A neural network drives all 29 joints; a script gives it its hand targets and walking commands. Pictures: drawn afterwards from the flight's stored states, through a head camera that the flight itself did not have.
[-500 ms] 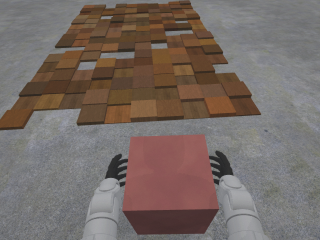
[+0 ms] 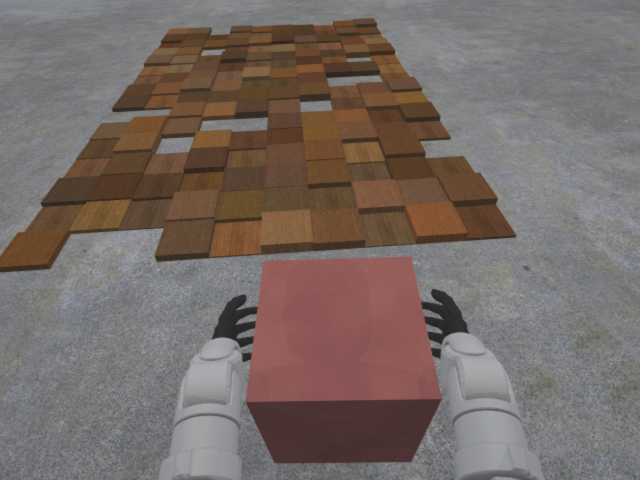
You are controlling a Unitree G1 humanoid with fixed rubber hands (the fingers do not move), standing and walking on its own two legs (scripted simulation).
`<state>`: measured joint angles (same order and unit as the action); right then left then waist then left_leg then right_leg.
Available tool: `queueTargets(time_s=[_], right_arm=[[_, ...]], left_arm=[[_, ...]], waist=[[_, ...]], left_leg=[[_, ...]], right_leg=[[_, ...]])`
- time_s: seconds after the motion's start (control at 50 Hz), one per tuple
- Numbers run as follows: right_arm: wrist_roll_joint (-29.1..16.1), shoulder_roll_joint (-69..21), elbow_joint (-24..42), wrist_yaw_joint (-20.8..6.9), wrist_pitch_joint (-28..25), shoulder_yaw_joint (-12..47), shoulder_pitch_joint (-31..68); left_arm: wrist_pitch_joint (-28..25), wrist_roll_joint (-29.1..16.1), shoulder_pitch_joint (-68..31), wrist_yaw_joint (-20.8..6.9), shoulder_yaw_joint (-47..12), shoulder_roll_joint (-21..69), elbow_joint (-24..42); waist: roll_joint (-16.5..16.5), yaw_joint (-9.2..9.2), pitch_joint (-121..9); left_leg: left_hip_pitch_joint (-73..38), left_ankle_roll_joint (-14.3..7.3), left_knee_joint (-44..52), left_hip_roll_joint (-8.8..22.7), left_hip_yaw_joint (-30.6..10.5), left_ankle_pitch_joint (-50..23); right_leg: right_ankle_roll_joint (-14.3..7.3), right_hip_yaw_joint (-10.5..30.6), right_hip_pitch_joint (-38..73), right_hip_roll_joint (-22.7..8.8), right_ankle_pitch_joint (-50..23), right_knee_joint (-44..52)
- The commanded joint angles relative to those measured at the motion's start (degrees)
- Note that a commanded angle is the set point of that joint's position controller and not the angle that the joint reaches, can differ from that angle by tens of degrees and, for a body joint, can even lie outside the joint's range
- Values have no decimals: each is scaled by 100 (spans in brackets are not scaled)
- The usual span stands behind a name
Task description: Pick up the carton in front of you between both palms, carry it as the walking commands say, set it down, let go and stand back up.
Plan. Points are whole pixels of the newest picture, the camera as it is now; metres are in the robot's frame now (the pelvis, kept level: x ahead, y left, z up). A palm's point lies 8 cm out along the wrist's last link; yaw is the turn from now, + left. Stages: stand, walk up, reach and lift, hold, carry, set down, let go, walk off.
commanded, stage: reach and lift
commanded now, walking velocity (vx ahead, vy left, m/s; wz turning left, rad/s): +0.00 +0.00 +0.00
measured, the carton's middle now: (339, 364) +0.32 +0.00 -0.05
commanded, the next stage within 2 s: hold in 0.58 s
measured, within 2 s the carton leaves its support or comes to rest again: neither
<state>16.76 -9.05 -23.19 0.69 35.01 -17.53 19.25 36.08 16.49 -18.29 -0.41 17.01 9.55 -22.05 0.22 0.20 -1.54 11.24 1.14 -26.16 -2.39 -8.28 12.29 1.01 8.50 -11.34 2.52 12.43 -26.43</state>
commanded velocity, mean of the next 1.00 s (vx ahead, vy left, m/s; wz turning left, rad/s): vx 0.00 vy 0.00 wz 0.00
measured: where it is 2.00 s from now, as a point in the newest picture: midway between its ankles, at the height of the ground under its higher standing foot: (338, 477)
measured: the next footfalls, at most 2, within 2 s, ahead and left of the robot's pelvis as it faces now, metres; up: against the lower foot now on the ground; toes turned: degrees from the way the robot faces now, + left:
right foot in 1.66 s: +0.26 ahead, -0.12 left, +0.00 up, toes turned -9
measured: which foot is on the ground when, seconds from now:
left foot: down 0.00-1.00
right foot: down 0.00-1.00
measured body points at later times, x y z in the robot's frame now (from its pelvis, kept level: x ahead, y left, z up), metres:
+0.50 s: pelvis +0.02 +0.00 +0.01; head -0.02 +0.00 +0.45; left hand +0.31 +0.15 +0.03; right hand +0.32 -0.15 +0.03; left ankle +0.02 +0.13 -0.74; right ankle +0.02 -0.13 -0.74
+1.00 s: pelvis +0.01 +0.00 +0.01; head -0.05 +0.00 +0.45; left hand +0.30 +0.15 +0.05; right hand +0.30 -0.16 +0.05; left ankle +0.02 +0.13 -0.74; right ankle +0.02 -0.13 -0.74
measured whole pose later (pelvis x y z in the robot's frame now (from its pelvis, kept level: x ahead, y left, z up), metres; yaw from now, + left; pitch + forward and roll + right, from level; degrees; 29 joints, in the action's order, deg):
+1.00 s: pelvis +0.01 +0.00 +0.01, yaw +0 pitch -7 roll +0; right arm 16.2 -8.9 -14.7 0.6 43.7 -13.9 15.9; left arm 44.5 15.7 -16.0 -0.8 13.1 8.9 -14.9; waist 0.0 0.4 -0.1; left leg 2.8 0.9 -20.8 -1.9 -7.6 10.8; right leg 0.7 8.2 -3.4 2.0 11.1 -21.8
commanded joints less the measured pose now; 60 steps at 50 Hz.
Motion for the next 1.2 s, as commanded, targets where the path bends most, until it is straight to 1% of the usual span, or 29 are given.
queueTargets(time_s=[0.0, 0.16, 0.2, 0.26, 0.38, 0.42, 0.44, 0.48, 0.5, 0.54, 0.56, 0.62, 0.66, 0.72, 0.76, 0.78, 0.8, 0.82, 0.84, 0.86, 0.94, 0.96, 1.0, 1.02, 1.04, 1.08, 1.12, 1.16, 1.18], right_arm=[[-1426, -5742, -146, -1567, -28, 3327, 2919], [-1485, -5655, 279, -1540, 73, 3497, 2733], [-1490, -5576, 301, -1543, 90, 3462, 2635], [-1546, -5595, 469, -1534, 143, 3538, 2515], [-1527, -5534, 656, -1519, 239, 3559, 2381], [-1600, -5566, 638, -1521, 280, 3590, 2380], [-1627, -5545, 766, -1521, 272, 3632, 2391], [-1657, -5597, 804, -1506, 304, 3678, 2374], [-1628, -5562, 801, -1508, 319, 3673, 2326], [-1628, -5504, 858, -1501, 358, 3661, 2367], [-1605, -5503, 809, -1498, 388, 3661, 2255], [-1818, -5586, 1302, -1456, 454, 3975, 2326], [-1822, -5505, 1394, -1443, 587, 4035, 2170], [-1811, -5353, 1373, -1422, 742, 3928, 2110], [-1700, -5249, 1118, -1436, 781, 3678, 2159], [-1639, -5245, 1047, -1459, 768, 3582, 2236], [-1682, -5290, 1121, -1472, 753, 3653, 2387], [-1664, -5332, 1081, -1488, 730, 3628, 2444], [-1717, -5401, 1112, -1492, 710, 3694, 2547], [-1698, -5396, 1062, -1500, 716, 3656, 2646], [-1695, -5436, 936, -1521, 690, 3628, 2788], [-1695, -5459, 898, -1528, 703, 3615, 2778], [-1669, -5403, 918, -1536, 685, 3611, 2866], [-1795, -5421, 1142, -1490, 702, 3702, 3209], [-1816, -5474, 1113, -1440, 768, 3686, 3086], [-2016, -5582, 1402, -1372, 838, 3925, 3081], [-2098, -5635, 1676, -1286, 977, 4220, 2959], [-2195, -5574, 2102, -1172, 1187, 4545, 2657], [-2303, -5582, 2420, -1105, 1300, 4736, 2638]], left_arm=[[-114, -1400, -3021, -1440, -3244, 5662, -84], [-19, -1512, -2872, -1419, -3421, 5643, 281], [13, -1540, -2846, -1395, -3470, 5646, 412], [62, -1551, -2636, -1385, -3520, 5613, 511], [168, -1558, -2515, -1398, -3475, 5554, 635], [202, -1559, -2478, -1386, -3523, 5557, 688], [204, -1591, -2513, -1391, -3568, 5561, 780], [234, -1578, -2497, -1393, -3585, 5522, 828], [242, -1657, -2544, -1392, -3628, 5546, 875], [280, -1592, -2423, -1386, -3550, 5514, 823], [302, -1628, -2457, -1389, -3560, 5460, 831], [391, -1765, -2363, -1394, -3798, 5508, 1092], [510, -1856, -2381, -1354, -3972, 5515, 1375], [652, -1768, -2250, -1316, -3813, 5297, 1338], [674, -1601, -2257, -1346, -3551, 5183, 1091], [674, -1582, -2428, -1364, -3537, 5157, 1044], [639, -1624, -2483, -1383, -3576, 5240, 1033], [607, -1680, -2639, -1407, -3614, 5322, 1061], [606, -1661, -2720, -1414, -3640, 5331, 1057], [593, -1663, -2822, -1428, -3551, 5347, 978], [588, -1649, -3000, -1415, -3555, 5415, 894], [593, -1617, -2897, -1408, -3540, 5416, 882], [599, -1603, -2930, -1408, -3495, 5485, 789], [598, -1709, -3253, -1386, -3616, 5422, 965], [635, -1782, -3177, -1350, -3648, 5490, 970], [738, -1945, -3236, -1300, -3870, 5498, 1386], [876, -2141, -3115, -1261, -4169, 5574, 1762], [1066, -2303, -2865, -1188, -4448, 5541, 2110], [1158, -2413, -2916, -1135, -4612, 5487, 2473]], waist=[[-56, 35, -1355], [-77, 11, -1409], [7, -38, -1474], [25, 32, -1492], [-32, 1, -1296], [-47, 87, -1351], [39, 40, -1362], [24, 64, -1390], [-4, 14, -1433], [-64, 69, -1350], [-54, 16, -1296], [-82, 59, -1478], [-115, -6, -1488], [-38, 18, -1185], [19, 51, -776], [-16, 2, -731], [-117, 46, -789], [-88, 1, -879], [-50, 45, -900], [-133, 29, -959], [-77, 25, -1049], [-57, 86, -1049], [-47, 51, -1009], [316, -30, -1104], [285, -11, -1145], [353, -30, -937], [551, -27, -1121], [637, -2, -1532], [597, -15, -1754]], left_leg=[[-801, -59, 466, -339, 467, -606], [-1008, -25, 563, -348, 448, -1046], [-1150, 2, 555, -336, 426, -1171], [-1239, 3, 608, -334, 425, -1387], [-1231, -11, 659, -369, 451, -1336], [-1264, -18, 660, -369, 454, -1368], [-1256, -5, 653, -367, 461, -1358], [-1255, -10, 661, -389, 470, -1452], [-1305, -10, 668, -361, 448, -1420], [-1309, -27, 671, -367, 450, -1461], [-1318, -3, 709, -383, 467, -1435], [-1376, -26, 692, -372, 425, -1642], [-1474, 5, 776, -363, 377, -1748], [-1409, -11, 836, -350, 404, -1491], [-1184, -50, 919, -358, 440, -980], [-1150, -59, 936, -355, 477, -718], [-1153, -82, 901, -342, 476, -728], [-1158, -81, 885, -336, 490, -659], [-1134, -90, 864, -333, 510, -634], [-1179, -105, 842, -314, 506, -580], [-1179, -102, 823, -324, 491, -611], [-1201, -104, 819, -323, 507, -592], [-1212, -95, 830, -324, 507, -549], [-502, -153, 367, 592, 228, 676], [-295, -166, 487, 503, 30, 2096], [331, -220, 639, 612, -126, 3216], [505, -302, 801, 770, -242, 2871], [178, -412, 669, 953, -316, 2436], [128, -448, 483, 959, -253, 2467]], right_leg=[[-23, -527, 206, 301, -501, 607], [-12, -552, 443, 325, -897, 677], [-43, -550, 487, 325, -962, 671], [-8, -557, 516, 349, -1143, 684], [-17, -500, 537, 335, -1199, 748], [4, -520, 617, 348, -1208, 742], [-26, -502, 639, 325, -1187, 741], [-1, -472, 712, 321, -1360, 745], [-8, -500, 716, 342, -1321, 728], [4, -474, 665, 335, -1326, 756], [6, -492, 680, 330, -1396, 770], [24, -461, 920, 324, -1607, 767], [14, -463, 923, 340, -1681, 830], [3, -480, 887, 325, -1413, 886], [-17, -468, 757, 298, -919, 976], [-43, -472, 724, 296, -681, 994], [-29, -500, 727, 303, -637, 964], [-39, -490, 731, 305, -605, 948], [-45, -466, 777, 277, -612, 929], [-38, -490, 674, 276, -536, 901], [-46, -498, 710, 289, -536, 855], [-31, -501, 686, 283, -488, 857], [-54, -512, 668, 287, -426, 865], [-93, -102, -38, -597, 738, 539], [-180, -13, -285, -440, 2097, 497], [-140, -286, -525, -290, 2638, 216], [-23, -842, -417, -78, 1685, -358], [-31, -1039, -336, -53, 965, -611], [-81, -1032, -203, -97, 974, -412]])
